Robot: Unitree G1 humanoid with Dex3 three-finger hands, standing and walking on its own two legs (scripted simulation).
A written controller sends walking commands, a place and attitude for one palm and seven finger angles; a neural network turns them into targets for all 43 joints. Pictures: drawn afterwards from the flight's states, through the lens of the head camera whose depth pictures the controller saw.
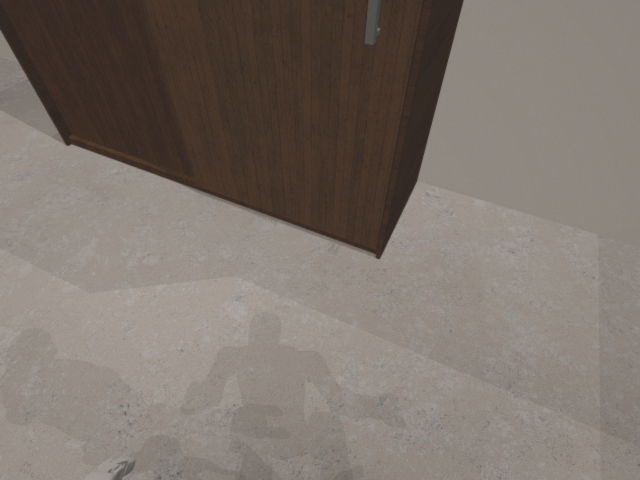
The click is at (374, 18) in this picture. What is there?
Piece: wardrobe's sliding door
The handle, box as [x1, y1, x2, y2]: [365, 0, 380, 44]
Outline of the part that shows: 380,0 368,1 365,43 373,44 376,36 379,33 380,28 377,27 377,20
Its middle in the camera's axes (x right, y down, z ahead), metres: +0.13 -0.61 +0.84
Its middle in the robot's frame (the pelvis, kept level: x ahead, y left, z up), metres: +1.07 -0.06 +0.25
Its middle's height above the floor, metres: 1.02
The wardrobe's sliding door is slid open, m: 0.00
